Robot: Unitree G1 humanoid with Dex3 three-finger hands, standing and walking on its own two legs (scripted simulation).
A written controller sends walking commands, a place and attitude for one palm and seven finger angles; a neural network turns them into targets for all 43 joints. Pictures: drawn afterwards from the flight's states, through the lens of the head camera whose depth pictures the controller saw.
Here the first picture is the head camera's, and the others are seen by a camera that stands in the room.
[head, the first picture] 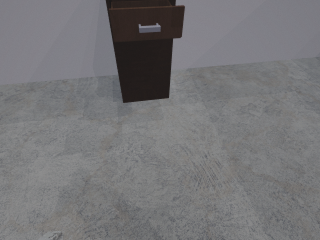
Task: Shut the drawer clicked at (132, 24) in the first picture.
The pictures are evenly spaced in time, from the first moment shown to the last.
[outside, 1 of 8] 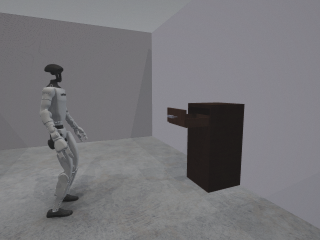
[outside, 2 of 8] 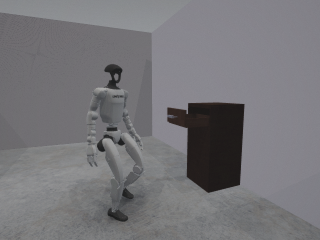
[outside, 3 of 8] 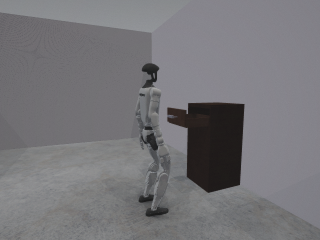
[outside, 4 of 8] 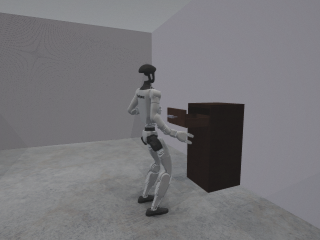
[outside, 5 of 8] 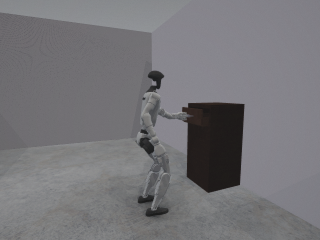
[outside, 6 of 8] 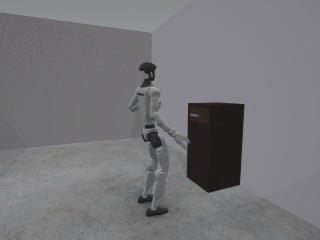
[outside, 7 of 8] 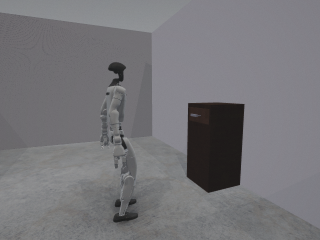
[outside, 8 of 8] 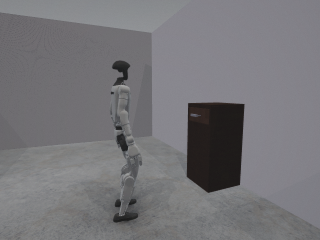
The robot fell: no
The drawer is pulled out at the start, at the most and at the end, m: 0.29 0.29 0.00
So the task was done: yes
